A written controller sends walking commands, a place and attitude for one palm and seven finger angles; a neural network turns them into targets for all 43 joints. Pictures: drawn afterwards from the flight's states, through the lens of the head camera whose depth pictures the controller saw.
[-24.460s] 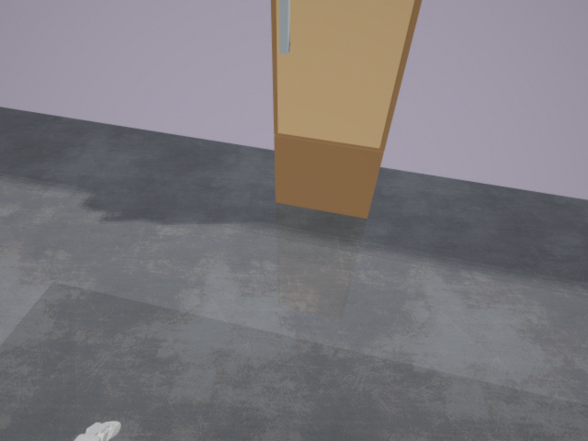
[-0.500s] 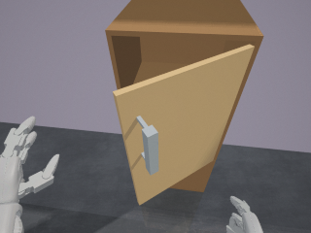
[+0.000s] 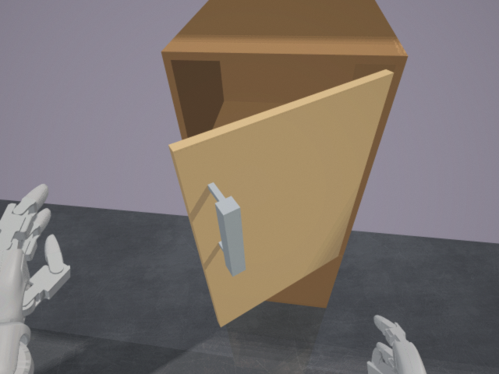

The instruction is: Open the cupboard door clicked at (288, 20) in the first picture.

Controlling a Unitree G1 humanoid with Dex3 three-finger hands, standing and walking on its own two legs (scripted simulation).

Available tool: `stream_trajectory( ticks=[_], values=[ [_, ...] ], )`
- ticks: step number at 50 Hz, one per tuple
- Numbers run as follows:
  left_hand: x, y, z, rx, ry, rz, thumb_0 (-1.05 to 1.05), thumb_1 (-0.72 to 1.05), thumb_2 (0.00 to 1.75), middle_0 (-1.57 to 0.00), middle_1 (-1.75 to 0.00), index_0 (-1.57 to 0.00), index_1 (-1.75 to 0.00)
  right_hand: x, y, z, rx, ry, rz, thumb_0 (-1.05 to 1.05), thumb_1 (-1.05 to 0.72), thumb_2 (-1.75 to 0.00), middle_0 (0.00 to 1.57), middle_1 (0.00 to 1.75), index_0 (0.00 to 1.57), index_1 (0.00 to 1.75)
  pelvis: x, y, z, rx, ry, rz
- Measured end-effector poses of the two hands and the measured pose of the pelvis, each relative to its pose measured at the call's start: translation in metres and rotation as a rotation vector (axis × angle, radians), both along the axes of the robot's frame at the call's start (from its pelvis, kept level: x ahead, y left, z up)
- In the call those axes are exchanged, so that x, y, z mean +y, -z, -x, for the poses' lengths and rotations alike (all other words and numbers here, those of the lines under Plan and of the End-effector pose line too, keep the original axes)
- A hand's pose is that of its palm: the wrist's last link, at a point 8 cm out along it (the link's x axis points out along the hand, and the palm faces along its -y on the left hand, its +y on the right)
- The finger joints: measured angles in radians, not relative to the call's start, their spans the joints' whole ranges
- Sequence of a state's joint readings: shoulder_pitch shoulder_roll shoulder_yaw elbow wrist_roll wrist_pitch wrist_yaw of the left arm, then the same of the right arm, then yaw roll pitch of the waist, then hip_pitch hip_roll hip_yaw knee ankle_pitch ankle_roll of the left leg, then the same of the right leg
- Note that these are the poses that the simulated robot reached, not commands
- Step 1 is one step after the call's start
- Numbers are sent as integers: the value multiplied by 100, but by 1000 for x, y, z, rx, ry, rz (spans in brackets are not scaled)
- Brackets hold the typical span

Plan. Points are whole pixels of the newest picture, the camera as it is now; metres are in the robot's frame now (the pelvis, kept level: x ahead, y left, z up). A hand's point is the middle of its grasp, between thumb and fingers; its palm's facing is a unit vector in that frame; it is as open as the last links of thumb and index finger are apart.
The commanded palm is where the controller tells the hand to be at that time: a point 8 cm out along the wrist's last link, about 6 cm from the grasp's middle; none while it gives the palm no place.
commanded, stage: step back with the hand held close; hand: left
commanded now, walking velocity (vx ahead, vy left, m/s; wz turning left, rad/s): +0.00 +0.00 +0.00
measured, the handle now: (225, 230) +0.32 +0.09 +0.08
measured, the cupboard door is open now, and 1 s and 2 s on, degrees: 39 39 39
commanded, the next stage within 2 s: stop stepping back and stand still in 1.16 s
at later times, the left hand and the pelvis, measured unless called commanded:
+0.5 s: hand (40, 291) +0.16 +0.28 +0.15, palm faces +0.33 -0.79 -0.52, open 7.4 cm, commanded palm +0.10 +0.32 +0.17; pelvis -0.05 +0.02 -0.01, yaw -2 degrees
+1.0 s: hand out of the picture +0.06 +0.31 +0.17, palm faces +0.46 -0.76 -0.46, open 7.4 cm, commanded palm +0.00 +0.34 +0.17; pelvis -0.14 +0.04 -0.01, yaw +1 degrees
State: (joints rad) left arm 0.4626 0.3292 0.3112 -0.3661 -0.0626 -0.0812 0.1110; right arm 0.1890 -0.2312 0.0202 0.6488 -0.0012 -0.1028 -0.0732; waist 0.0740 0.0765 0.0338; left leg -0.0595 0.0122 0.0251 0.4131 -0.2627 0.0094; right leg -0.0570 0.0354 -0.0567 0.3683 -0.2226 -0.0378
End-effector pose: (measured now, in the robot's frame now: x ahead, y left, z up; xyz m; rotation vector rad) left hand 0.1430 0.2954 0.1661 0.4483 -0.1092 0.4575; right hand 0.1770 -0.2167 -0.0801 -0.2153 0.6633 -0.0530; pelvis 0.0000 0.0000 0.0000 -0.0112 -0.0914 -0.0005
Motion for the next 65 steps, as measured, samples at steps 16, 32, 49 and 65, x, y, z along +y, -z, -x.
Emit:
stream_trajectory(
  ticks=[16,32,49,65],
  values=[
    [3,3,-1,58,98,-83,1,89,90,-21,-30,-21,-30,-18,0,33,60,106,39,1,-91,-90,21,30,20,30,10,2,22,77,22,4],
    [27,-10,58,-76,95,-189,2,89,90,-22,-30,-21,-30,6,2,91,30,108,56,1,-91,-90,21,30,20,30,27,17,75,57,20,-14],
    [45,-15,117,-185,98,-184,2,89,90,-22,-31,-22,-30,25,7,173,94,100,97,1,-91,-90,21,30,20,30,40,18,137,63,-15,39],
    [-20,-14,188,-81,234,-173,2,89,90,-22,-30,-21,-30,-4,11,235,41,60,12,1,-90,-90,21,30,20,31,-3,17,235,145,45,13]
  ],
)
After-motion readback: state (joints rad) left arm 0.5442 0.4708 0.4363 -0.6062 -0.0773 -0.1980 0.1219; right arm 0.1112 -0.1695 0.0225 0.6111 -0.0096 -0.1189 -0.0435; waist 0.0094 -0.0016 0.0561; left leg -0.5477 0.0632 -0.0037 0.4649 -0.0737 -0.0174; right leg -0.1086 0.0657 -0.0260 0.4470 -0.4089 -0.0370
